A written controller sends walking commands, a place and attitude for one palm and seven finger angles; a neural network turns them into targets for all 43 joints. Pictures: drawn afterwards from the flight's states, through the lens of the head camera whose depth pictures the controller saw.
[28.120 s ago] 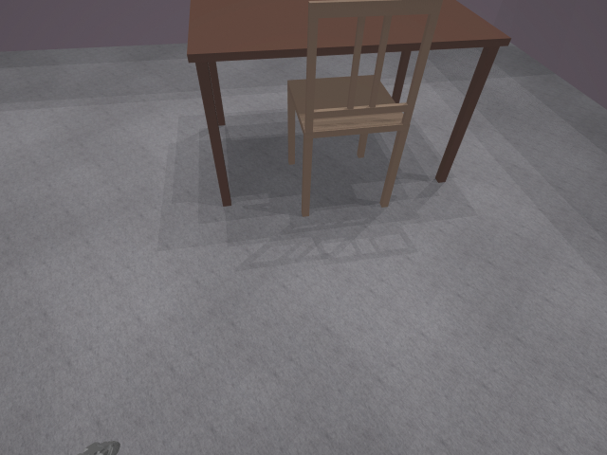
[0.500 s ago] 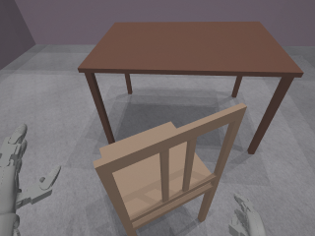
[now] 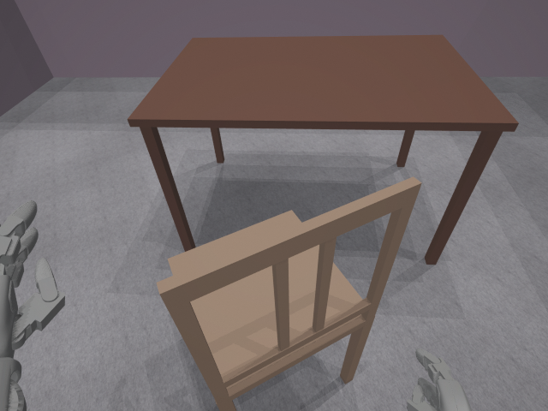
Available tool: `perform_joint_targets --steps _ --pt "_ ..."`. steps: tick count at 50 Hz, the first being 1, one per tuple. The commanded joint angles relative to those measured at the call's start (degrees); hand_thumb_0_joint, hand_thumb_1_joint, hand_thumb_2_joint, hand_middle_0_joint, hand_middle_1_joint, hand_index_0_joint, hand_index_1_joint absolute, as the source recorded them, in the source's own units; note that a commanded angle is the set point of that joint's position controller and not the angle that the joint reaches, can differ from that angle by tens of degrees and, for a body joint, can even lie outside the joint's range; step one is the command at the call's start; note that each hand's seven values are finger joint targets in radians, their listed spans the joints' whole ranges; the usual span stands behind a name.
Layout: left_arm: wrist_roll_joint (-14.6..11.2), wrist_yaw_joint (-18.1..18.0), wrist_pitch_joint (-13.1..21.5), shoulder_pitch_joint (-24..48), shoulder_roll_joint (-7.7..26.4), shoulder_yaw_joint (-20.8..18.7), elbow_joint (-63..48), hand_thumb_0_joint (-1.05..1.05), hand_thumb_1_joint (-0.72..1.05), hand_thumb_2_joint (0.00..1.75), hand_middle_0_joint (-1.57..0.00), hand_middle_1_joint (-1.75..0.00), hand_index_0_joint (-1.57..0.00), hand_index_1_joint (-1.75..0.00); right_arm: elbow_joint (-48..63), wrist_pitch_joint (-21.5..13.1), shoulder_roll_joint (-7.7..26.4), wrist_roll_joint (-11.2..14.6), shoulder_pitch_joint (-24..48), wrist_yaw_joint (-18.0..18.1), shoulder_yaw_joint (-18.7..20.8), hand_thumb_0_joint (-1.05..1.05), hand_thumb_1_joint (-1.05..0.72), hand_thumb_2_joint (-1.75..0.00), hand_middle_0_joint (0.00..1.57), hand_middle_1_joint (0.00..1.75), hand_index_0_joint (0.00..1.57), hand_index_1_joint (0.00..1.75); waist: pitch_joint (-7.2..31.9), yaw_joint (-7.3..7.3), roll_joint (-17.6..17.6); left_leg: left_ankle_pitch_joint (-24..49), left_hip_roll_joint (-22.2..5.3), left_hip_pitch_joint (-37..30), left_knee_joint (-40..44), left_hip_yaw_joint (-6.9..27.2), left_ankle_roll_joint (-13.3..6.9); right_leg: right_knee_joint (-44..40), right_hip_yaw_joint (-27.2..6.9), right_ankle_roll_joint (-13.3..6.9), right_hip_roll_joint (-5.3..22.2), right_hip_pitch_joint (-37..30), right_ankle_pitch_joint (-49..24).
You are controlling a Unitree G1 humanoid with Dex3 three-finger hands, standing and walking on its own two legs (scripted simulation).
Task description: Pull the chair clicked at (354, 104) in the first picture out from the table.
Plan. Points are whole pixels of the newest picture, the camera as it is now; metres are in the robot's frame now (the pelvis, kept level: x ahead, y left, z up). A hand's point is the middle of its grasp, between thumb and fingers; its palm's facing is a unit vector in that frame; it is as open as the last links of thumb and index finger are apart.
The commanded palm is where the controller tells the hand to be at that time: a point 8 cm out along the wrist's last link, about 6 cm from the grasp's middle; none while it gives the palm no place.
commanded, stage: step back with the hand held close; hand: left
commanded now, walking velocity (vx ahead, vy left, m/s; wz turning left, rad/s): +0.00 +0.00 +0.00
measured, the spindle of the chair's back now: (282, 309) +0.32 +0.03 -0.07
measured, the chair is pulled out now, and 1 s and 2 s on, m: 0.53 0.53 0.53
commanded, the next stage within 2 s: none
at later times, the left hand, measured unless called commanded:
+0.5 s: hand (46, 313) +0.17 +0.27 +0.15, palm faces +0.37 -0.77 -0.52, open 7.4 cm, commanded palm +0.11 +0.31 +0.18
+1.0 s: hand (16, 347) +0.13 +0.28 +0.16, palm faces +0.45 -0.75 -0.48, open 7.4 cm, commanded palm +0.07 +0.31 +0.18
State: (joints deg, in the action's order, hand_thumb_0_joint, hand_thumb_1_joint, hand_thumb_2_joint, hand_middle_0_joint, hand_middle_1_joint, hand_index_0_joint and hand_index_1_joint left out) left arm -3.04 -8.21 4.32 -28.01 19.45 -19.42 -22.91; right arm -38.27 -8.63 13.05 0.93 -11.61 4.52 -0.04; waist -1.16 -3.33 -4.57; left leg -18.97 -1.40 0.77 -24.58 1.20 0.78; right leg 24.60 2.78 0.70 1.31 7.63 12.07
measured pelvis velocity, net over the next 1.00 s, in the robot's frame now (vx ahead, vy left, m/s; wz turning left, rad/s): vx -0.08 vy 0.01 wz -0.01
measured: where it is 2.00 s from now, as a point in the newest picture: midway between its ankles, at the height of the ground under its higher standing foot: outside the picture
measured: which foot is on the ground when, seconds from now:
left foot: down 0.00-1.00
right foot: down 0.00-1.00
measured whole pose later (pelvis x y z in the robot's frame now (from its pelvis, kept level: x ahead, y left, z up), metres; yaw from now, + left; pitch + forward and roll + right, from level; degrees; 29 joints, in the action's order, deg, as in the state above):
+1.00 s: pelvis -0.08 +0.01 -0.01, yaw -1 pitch +1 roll +0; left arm -1.1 -10.9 10.3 -31.1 23.0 -24.5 -28.3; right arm -33.8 -6.1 12.2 0.6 -12.7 4.9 0.7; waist -1.2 -0.1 0.2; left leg -16.0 0.1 18.6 -33.8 0.2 -0.5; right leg 27.4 1.1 1.6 2.5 22.8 5.2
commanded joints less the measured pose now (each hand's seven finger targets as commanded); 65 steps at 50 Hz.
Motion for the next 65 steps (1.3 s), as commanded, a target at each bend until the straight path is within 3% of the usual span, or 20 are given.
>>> perform_joint_targets --steps 1,4,5,6,8,11,14,18,19,25,34,38,41,45,48,50,53,58,61,65 --pt "0.2 -0.8 3.8 5.3 10.1 -6.6 -10.1 0.0 0.9 0.9 -0.2 -0.3 -0.2 -0.3 9.6 -3.3 5.2 0.1 8.7 0.2 1.5 0.0 -0.9 -0.9 0.2 0.3 0.2 0.3 2.3 -0.08 0.6 16.6 -0.8 7.6 4.6 0.1 -1.2 -2.8 -1.4 -2.3 0.8 -5.5 -10.1" --pt "0.2 -0.6 3.8 5.7 10.6 -6.9 -9.5 0.0 0.9 0.9 -0.2 -0.3 -0.2 -0.3 9.6 -3.2 5.2 0.0 8.9 0.2 1.4 0.0 -0.9 -0.9 0.2 0.3 0.2 0.3 1.7 -0.14 1.1 15.2 -0.7 7.8 4.6 0.3 -1.3 -3.5 -1.6 -2.4 0.8 -5.1 -8.7" --pt "0.2 -0.4 4.2 9.1 10.0 -5.2 -12.4 0.0 0.9 0.9 -0.2 -0.3 -0.2 -0.3 10.0 -3.4 5.4 0.0 8.9 0.0 1.1 0.0 -0.9 -0.9 0.2 0.3 0.2 0.3 2.4 0.29 0.5 14.8 -0.6 7.5 4.9 0.3 -1.3 -3.4 -1.7 -2.3 0.9 -5.3 -8.2" --pt "-0.4 -0.8 7.2 17.5 19.8 -14.7 -16.2 0.0 0.9 0.9 -0.2 -0.3 -0.2 -0.3 11.5 -2.7 6.0 0.7 7.6 0.0 1.5 0.0 -0.9 -0.9 0.2 0.3 0.2 0.3 -4.1 2.09 2.4 8.1 -1.6 10.7 3.5 -0.1 -2.3 -7.5 -8.9 -2.2 3.6 2.5 -9.3" --pt "0.4 -0.3 7.4 9.4 13.5 -10.9 -9.1 0.0 0.9 0.9 -0.2 -0.3 -0.2 -0.3 10.6 -1.8 5.4 0.1 7.1 0.0 1.6 0.0 -0.9 -0.9 0.2 0.3 0.2 0.3 -2.6 2.56 5.8 5.9 -1.4 9.6 2.4 0.6 -2.3 -8.7 -9.9 -2.5 4.9 3.3 -6.1" --pt "0.5 -0.3 8.1 2.5 11.2 -9.6 -10.5 0.0 0.9 0.9 -0.2 -0.3 -0.2 -0.3 11.6 -1.0 6.0 -0.2 7.5 -0.3 1.9 0.0 -0.9 -0.9 0.2 0.3 0.2 0.3 3.1 2.37 1.0 9.7 -2.3 10.0 4.0 0.6 -2.4 -4.9 -7.7 -2.0 4.8 -0.5 -10.4" --pt "0.7 -0.7 8.1 -2.1 11.8 -10.4 -11.8 0.0 0.9 0.9 -0.2 -0.3 -0.2 -0.3 12.3 0.1 6.1 -0.3 8.1 -0.2 2.4 0.0 -0.9 -0.9 0.2 0.3 0.2 0.3 7.0 2.46 -0.8 16.4 -3.5 11.0 5.0 1.3 -2.4 -1.4 -5.2 -1.2 4.5 -3.7 -16.4" --pt "0.9 -1.4 8.5 -4.4 13.3 -12.4 -14.0 0.0 0.9 0.9 -0.2 -0.3 -0.2 -0.3 13.0 1.1 5.4 -0.3 7.9 0.0 3.0 0.0 -0.9 -0.9 0.2 0.3 0.2 0.3 9.7 2.51 3.5 21.7 -4.3 12.8 3.6 2.2 -2.2 1.2 -4.4 -0.9 4.4 -4.7 -20.8" --pt "0.9 -1.7 8.7 -4.2 14.4 -13.0 -14.7 0.0 0.9 0.9 -0.2 -0.3 -0.2 -0.3 13.1 1.1 5.5 -0.1 8.1 0.2 3.2 0.0 -0.9 -0.9 0.2 0.3 0.2 0.3 9.7 2.61 1.1 21.2 -4.3 13.3 3.9 2.2 -2.2 1.6 -4.5 -0.9 4.6 -4.9 -20.8" --pt "1.0 -2.3 9.0 -3.2 13.1 -11.7 -15.9 0.0 0.9 0.9 -0.2 -0.3 -0.2 -0.3 13.0 0.7 5.2 0.0 7.1 0.8 3.1 0.0 -0.9 -0.9 0.2 0.3 0.2 0.3 7.5 2.79 -1.0 15.7 -5.1 18.6 4.1 3.0 -2.5 3.5 -4.5 -0.7 4.2 -3.5 -16.6" --pt "1.6 -3.2 8.6 -0.8 13.9 -12.0 -15.9 0.0 0.9 0.9 -0.2 -0.3 -0.2 -0.3 12.6 0.2 5.4 -0.1 6.0 1.2 3.3 0.0 -0.9 -0.9 0.2 0.3 0.2 0.3 4.4 3.02 1.8 -0.1 -4.2 24.6 3.3 3.4 -3.2 0.8 -7.7 -1.1 4.5 0.3 -5.3" --pt "1.7 -3.3 8.8 0.1 13.3 -11.4 -16.0 0.0 0.9 0.9 -0.2 -0.3 -0.2 -0.3 13.1 0.1 5.4 -0.3 5.1 0.9 3.0 0.0 -0.9 -0.9 0.2 0.3 0.2 0.3 3.4 3.17 4.5 -6.9 -3.1 25.3 1.6 3.1 -3.0 -3.1 -9.5 -1.3 5.3 4.5 5.4" --pt "1.8 -3.5 9.1 -0.1 13.6 -11.6 -16.4 0.0 0.9 0.9 -0.2 -0.3 -0.2 -0.3 13.3 -0.1 5.5 -0.3 5.0 1.0 2.9 0.0 -0.9 -0.9 0.2 0.3 0.2 0.3 3.5 3.27 2.8 -9.5 -3.2 26.0 1.9 3.4 -3.4 -3.9 -9.4 -1.1 5.1 5.2 9.2" --pt "2.0 -3.8 9.3 -0.3 13.7 -12.1 -16.3 0.0 0.9 0.9 -0.2 -0.3 -0.2 -0.3 13.5 -0.5 5.7 -0.3 4.6 1.0 2.9 0.0 -0.9 -0.9 0.2 0.3 0.2 0.3 3.5 3.31 1.4 -10.7 -4.0 29.1 3.4 4.4 -3.8 -2.1 -8.4 -0.8 4.4 3.2 9.0" --pt "2.2 -3.8 9.9 -0.6 14.2 -12.7 -17.1 0.0 0.9 0.9 -0.2 -0.3 -0.2 -0.3 13.5 -0.7 6.1 -0.4 5.0 0.7 3.2 0.0 -0.9 -0.9 0.2 0.3 0.2 0.3 4.4 3.14 2.5 -7.8 -4.1 30.0 2.2 4.6 -3.8 -0.3 -8.4 -0.9 4.7 2.4 3.3" --pt "2.4 -3.8 10.4 -1.0 14.2 -13.1 -18.3 0.0 0.9 0.9 -0.2 -0.3 -0.2 -0.3 13.2 -0.9 6.3 -0.4 4.8 0.6 3.4 0.0 -0.9 -0.9 0.2 0.3 0.2 0.3 5.3 3.26 -0.9 -8.9 -5.1 33.0 3.6 5.4 -4.4 2.6 -7.6 -0.9 4.3 -0.9 1.2" --pt "2.7 -3.7 11.2 -1.2 14.3 -13.6 -19.3 0.0 0.9 0.9 -0.2 -0.3 -0.2 -0.3 13.3 -1.4 6.4 -0.3 4.9 0.3 3.8 0.0 -0.9 -0.9 0.2 0.3 0.2 0.3 5.9 3.14 -0.2 -7.1 -5.8 35.4 2.9 6.0 -4.7 6.8 -7.3 -0.9 3.8 -2.4 -4.2" --pt "2.5 -3.6 12.4 -2.0 14.9 -14.8 -20.3 0.0 0.9 0.9 -0.2 -0.3 -0.2 -0.3 11.9 -1.9 6.3 -0.7 4.7 0.1 4.4 0.0 -0.9 -0.9 0.2 0.3 0.2 0.3 8.5 3.36 1.1 0.8 -5.1 32.3 -1.1 5.7 -4.1 7.7 -8.2 -2.1 5.2 -0.9 -11.3" --pt "2.1 -3.6 12.5 -2.3 14.9 -15.0 -19.2 0.0 0.9 0.9 -0.2 -0.3 -0.2 -0.3 11.4 -1.6 5.8 -0.8 4.8 0.2 4.6 0.0 -0.9 -0.9 0.2 0.3 0.2 0.3 8.2 3.56 3.1 -0.3 -3.8 30.2 -3.3 4.7 -3.5 4.8 -9.9 -2.9 6.5 2.4 -8.9" --pt "1.9 -3.7 12.6 -2.8 14.8 -14.9 -18.1 0.0 0.9 0.9 -0.2 -0.3 -0.2 -0.3 10.9 -1.0 5.6 -0.9 4.3 0.1 4.6 0.0 -0.9 -0.9 0.2 0.3 0.2 0.3 7.8 3.88 6.6 -6.8 -1.6 27.3 -5.9 4.0 -2.9 -2.1 -12.3 -4.4 8.7 7.7 1.1"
